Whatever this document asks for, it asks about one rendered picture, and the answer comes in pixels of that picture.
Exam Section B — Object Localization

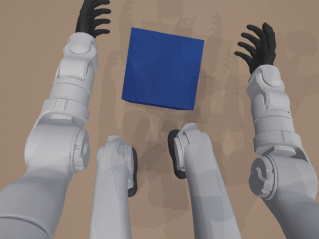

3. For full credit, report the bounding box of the robot right hand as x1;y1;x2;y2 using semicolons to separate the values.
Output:
234;22;276;74

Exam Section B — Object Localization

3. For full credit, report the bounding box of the robot left thigh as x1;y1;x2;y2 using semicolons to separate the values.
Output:
88;141;134;239

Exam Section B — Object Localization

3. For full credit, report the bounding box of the carton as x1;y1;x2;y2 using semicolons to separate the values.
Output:
121;27;205;110

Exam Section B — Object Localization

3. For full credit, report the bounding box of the right robot forearm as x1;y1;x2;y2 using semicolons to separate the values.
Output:
246;64;318;197

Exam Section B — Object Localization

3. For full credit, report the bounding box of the robot left hand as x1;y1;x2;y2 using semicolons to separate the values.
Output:
75;0;111;39

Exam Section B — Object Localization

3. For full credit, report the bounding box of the robot left foot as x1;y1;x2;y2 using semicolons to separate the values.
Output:
128;148;138;197

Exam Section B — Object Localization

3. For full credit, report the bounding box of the left robot forearm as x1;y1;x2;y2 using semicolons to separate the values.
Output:
24;32;99;167

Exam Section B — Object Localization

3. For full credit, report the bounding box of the robot left upper arm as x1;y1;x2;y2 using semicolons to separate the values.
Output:
0;124;91;239

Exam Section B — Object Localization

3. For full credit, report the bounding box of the robot right upper arm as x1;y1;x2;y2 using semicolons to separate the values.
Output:
248;154;319;239

